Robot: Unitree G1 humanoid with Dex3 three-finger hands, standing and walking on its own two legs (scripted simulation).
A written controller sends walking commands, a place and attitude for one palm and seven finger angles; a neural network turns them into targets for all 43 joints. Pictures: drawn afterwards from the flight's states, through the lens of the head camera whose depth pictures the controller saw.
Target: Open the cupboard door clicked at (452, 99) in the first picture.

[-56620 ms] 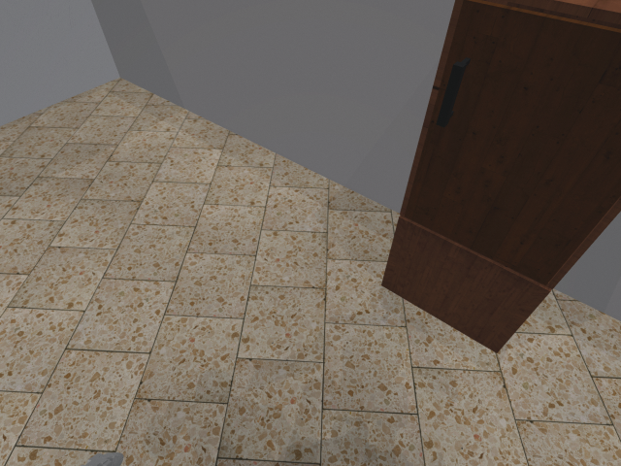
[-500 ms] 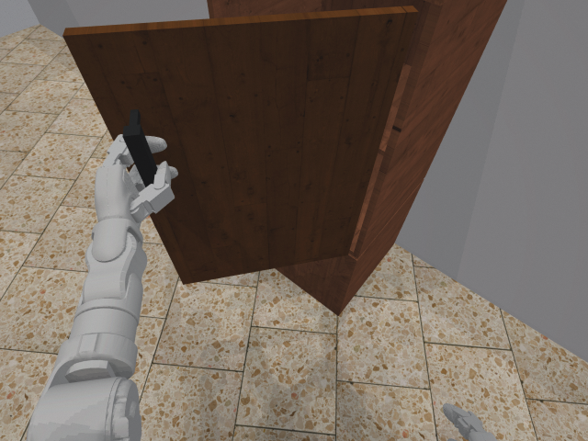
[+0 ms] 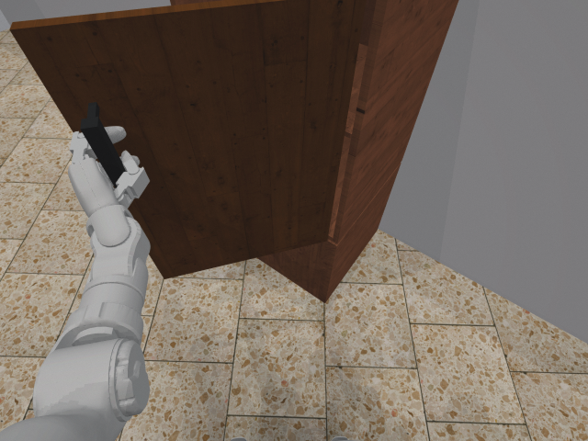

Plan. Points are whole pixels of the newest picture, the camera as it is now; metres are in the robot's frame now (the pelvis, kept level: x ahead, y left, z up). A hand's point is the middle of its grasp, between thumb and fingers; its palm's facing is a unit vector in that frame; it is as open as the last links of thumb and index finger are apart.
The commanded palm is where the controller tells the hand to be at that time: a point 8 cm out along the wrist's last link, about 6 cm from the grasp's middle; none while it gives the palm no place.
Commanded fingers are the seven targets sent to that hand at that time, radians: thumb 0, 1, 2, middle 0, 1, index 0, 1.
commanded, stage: pull the door open along its arc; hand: left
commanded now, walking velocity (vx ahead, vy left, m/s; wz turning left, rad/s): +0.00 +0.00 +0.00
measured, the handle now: (111, 152) +0.50 +0.25 +0.11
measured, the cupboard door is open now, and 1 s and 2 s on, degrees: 52 81 80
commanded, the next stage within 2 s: open thumb and fingers to let go in 0.52 s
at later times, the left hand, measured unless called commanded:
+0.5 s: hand (180, 258) +0.32 +0.13 +0.11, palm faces +0.40 -0.91 +0.07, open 6.0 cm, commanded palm +0.25 +0.15 +0.10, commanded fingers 0.00 0.90 0.90 -0.40 -1.35 -0.40 -1.35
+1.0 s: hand (200, 271) +0.30 +0.10 +0.11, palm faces +0.42 -0.91 -0.02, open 9.7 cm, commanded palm +0.25 +0.14 +0.10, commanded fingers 0.00 -0.50 0.30 -0.30 -1.20 -0.30 -1.20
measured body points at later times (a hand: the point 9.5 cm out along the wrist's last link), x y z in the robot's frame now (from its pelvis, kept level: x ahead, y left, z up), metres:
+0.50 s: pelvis +0.03 +0.01 +0.01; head +0.03 +0.00 +0.46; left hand +0.29 +0.17 +0.11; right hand +0.23 -0.20 -0.07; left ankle +0.02 +0.10 -0.71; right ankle +0.01 -0.07 -0.71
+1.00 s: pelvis +0.02 -0.01 +0.01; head +0.02 -0.03 +0.46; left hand +0.27 +0.15 +0.11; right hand +0.19 -0.21 -0.10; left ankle +0.02 +0.10 -0.71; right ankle +0.01 -0.07 -0.71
